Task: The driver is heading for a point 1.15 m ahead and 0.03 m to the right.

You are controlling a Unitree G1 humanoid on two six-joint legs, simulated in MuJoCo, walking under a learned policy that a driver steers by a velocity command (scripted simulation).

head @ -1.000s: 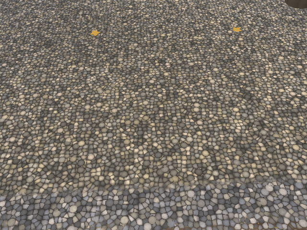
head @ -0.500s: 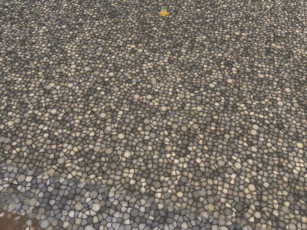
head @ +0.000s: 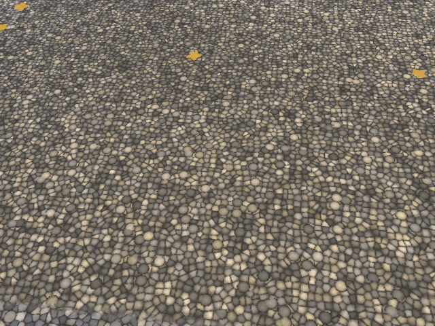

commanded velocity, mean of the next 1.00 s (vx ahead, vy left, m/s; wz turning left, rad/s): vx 0.00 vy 0.00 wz -0.17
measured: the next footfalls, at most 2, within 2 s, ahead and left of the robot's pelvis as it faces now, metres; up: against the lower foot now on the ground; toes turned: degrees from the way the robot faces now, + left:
left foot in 0.26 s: +0.05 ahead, +0.12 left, +0.00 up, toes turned -10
right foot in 0.58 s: -0.03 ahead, -0.09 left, +0.00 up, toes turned -5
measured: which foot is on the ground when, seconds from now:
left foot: up 0.00-0.24, down 0.26-1.00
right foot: down 0.00-0.26, up 0.28-0.56, down 0.58-1.00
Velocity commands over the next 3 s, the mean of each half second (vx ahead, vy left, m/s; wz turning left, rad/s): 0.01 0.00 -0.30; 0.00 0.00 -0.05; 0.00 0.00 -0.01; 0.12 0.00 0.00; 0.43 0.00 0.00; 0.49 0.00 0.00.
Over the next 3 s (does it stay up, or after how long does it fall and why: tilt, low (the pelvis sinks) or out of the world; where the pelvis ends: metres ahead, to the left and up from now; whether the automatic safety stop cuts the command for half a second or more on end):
stays up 0.56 -0.03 -0.02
